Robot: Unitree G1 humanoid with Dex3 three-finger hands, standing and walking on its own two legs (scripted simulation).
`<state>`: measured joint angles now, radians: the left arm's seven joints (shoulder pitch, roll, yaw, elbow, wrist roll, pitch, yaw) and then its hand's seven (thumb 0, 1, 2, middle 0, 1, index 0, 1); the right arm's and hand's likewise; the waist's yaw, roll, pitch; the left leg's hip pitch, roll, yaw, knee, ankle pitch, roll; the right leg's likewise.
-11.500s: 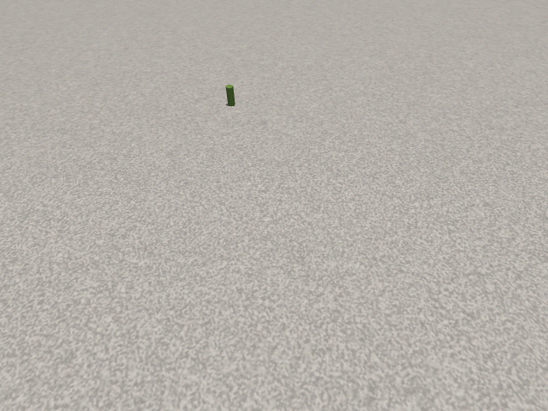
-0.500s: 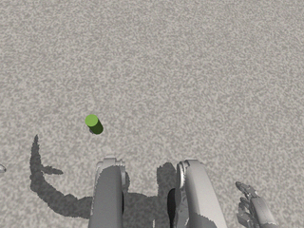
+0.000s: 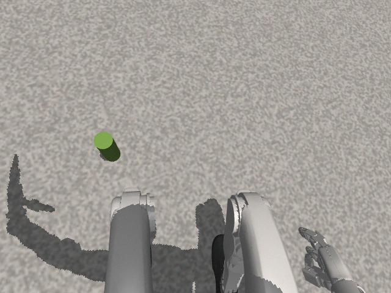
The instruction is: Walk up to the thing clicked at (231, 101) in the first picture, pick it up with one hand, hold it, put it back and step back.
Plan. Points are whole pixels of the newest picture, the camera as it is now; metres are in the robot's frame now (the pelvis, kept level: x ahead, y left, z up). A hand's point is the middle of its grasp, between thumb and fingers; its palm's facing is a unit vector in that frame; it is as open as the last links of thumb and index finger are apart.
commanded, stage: go down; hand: left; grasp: from the side
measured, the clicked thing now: (108, 147) +0.48 +0.26 -0.34
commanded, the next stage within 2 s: approach in 0.78 s
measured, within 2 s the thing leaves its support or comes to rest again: neither
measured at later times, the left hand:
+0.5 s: hand out of the picture +0.36 +0.44 -0.01, palm faces +0.28 -0.96 -0.10, open 17.4 cm
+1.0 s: hand out of the picture +0.36 +0.46 -0.03, palm faces +0.28 -0.96 -0.08, open 17.5 cm
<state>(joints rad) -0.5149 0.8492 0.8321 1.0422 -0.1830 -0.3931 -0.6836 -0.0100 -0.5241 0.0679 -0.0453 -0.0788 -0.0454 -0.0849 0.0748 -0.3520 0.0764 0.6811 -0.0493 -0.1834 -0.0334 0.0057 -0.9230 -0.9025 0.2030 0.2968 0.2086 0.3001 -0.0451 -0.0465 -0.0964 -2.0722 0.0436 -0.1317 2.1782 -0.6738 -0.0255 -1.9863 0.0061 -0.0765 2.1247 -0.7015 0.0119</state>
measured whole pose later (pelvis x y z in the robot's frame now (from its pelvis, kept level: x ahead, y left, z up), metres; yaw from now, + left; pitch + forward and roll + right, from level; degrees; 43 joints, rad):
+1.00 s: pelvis -0.01 +0.00 -0.05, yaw -2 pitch +29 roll -8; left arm -0.57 0.99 0.91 1.12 -0.24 -0.41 -0.75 -0.01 -0.55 0.07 -0.06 -0.08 -0.04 -0.10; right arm 0.07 -0.38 0.15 0.66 -0.06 -0.17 -0.02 0.00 -0.92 -0.90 0.20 0.30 0.21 0.30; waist -0.08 -0.07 -0.03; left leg -2.19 0.04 -0.17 2.33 -0.67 -0.02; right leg -2.08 0.02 -0.10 2.26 -0.69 0.02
